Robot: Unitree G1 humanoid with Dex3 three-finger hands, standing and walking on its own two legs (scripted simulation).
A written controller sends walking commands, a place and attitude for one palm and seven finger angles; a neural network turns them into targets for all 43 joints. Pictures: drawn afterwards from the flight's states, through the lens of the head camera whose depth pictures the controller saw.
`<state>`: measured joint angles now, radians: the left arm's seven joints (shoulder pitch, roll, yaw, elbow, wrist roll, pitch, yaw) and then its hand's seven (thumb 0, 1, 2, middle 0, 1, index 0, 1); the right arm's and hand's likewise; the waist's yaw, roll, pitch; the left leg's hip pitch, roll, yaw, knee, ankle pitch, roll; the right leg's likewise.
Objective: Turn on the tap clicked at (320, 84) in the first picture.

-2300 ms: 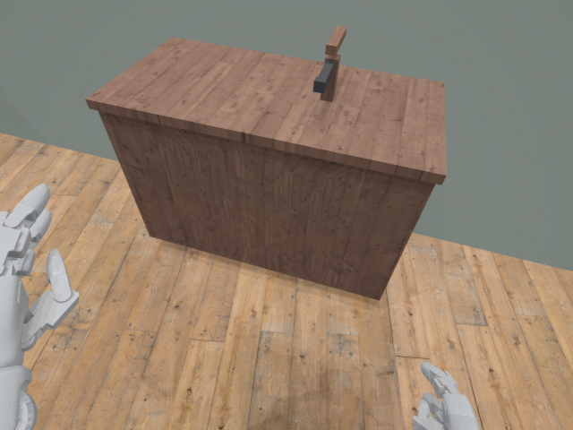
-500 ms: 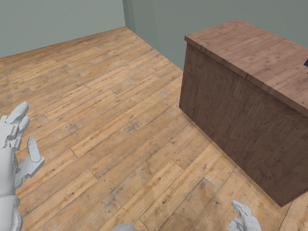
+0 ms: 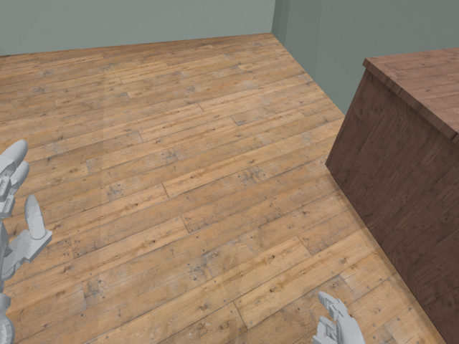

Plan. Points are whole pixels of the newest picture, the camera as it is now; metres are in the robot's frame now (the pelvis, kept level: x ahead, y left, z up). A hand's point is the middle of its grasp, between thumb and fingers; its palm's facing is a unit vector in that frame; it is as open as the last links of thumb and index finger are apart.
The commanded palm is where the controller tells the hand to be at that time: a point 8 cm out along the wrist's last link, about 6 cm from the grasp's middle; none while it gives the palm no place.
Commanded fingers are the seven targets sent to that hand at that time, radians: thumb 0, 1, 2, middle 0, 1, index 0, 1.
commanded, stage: walk around to get in front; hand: left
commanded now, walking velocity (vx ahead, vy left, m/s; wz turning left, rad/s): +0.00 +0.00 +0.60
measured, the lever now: out of the picture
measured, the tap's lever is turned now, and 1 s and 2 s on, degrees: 0 0 0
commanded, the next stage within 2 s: none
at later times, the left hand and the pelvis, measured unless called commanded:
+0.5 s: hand out of the picture +0.07 +0.29 +0.17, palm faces +0.63 -0.68 -0.37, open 7.4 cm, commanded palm +0.00 +0.32 +0.17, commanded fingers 0.00 0.90 0.90 -0.20 -0.30 -0.20 -0.30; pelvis -0.07 +0.00 -0.02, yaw +17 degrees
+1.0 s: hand out of the picture -0.05 +0.28 +0.17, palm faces +0.80 -0.43 -0.41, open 7.4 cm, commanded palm -0.12 +0.29 +0.17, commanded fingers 0.00 0.90 0.90 -0.20 -0.30 -0.20 -0.30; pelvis -0.08 -0.03 +0.00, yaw +36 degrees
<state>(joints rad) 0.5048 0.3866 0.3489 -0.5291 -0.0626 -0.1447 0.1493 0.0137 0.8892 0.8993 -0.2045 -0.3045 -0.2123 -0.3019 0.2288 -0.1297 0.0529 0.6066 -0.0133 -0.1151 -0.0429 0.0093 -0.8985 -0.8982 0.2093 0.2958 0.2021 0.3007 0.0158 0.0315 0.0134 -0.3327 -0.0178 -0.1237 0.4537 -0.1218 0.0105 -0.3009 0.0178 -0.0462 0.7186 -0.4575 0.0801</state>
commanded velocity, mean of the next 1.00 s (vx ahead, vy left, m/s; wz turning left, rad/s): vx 0.15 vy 0.00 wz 0.59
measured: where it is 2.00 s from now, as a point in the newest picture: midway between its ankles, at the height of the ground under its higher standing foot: outside the picture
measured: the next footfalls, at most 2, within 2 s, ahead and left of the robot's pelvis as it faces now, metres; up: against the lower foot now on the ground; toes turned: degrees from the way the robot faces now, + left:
right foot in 0.06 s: +0.00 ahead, -0.11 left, +0.00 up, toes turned -1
left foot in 0.44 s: -0.05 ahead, +0.13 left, +0.00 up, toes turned +21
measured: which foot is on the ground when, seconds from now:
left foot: down 0.00-0.06, up 0.08-0.42, down 0.44-0.80, up 0.82-1.00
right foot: up 0.00-0.04, down 0.06-0.44, up 0.46-0.78, down 0.80-1.00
